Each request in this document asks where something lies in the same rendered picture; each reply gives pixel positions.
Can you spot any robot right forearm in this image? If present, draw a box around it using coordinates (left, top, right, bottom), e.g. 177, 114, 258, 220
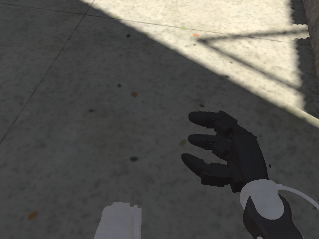
239, 179, 304, 239

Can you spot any left robot thigh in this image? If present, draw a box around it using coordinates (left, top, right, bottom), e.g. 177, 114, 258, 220
94, 202, 142, 239

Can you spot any right robot hand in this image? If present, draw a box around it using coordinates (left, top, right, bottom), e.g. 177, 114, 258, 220
181, 111, 271, 193

